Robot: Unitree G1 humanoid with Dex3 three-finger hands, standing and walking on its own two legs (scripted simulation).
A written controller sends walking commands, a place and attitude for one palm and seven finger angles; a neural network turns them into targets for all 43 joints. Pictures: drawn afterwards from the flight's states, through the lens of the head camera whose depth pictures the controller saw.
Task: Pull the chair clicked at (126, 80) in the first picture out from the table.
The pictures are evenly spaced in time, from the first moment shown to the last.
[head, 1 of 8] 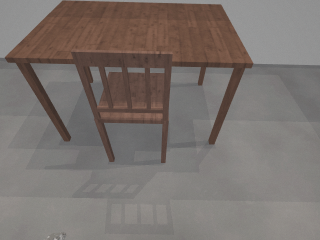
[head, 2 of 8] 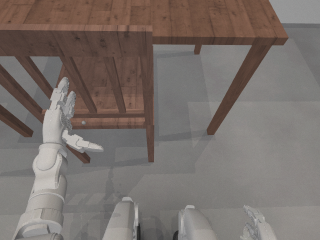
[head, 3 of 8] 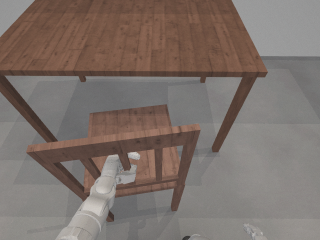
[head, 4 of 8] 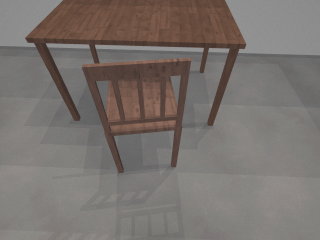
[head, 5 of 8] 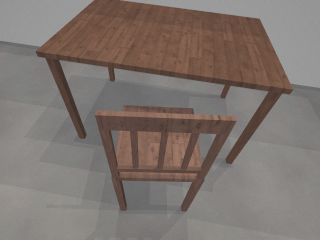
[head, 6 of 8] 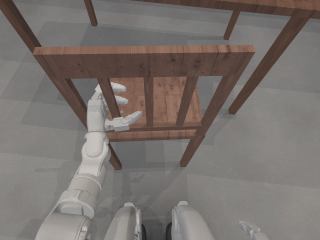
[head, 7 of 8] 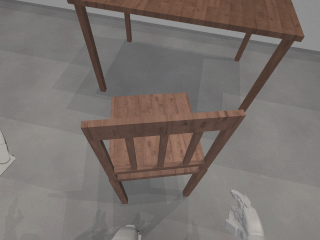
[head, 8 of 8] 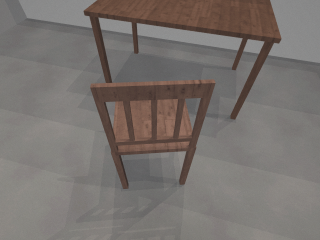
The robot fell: no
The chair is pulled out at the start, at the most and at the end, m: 0.00 0.58 0.58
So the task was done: yes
